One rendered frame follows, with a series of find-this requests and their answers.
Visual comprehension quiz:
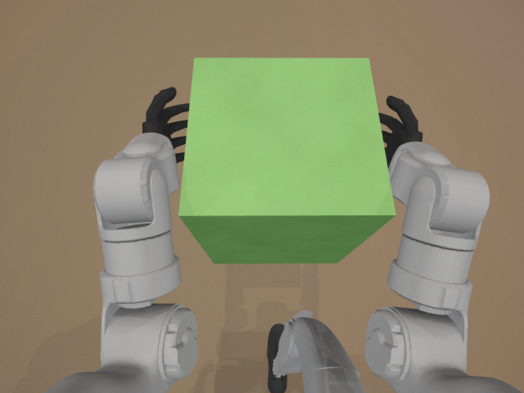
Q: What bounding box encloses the left robot hand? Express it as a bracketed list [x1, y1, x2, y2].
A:
[142, 87, 190, 163]

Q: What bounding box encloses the robot left forearm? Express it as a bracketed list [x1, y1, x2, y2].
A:
[93, 133, 182, 361]

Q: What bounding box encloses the carton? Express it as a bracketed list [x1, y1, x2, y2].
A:
[178, 58, 396, 264]

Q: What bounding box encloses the robot right forearm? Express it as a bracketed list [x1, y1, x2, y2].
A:
[387, 142, 490, 366]

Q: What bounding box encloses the right robot upper arm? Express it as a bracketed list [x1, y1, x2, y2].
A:
[364, 306, 522, 393]

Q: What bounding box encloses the right robot hand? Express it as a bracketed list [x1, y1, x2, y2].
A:
[378, 96, 422, 169]

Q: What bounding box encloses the right robot foot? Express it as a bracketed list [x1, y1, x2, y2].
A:
[267, 324, 287, 393]

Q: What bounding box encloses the right robot shin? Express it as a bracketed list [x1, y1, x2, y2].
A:
[273, 310, 312, 376]

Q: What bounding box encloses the left robot upper arm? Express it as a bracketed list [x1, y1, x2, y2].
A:
[43, 304, 198, 393]

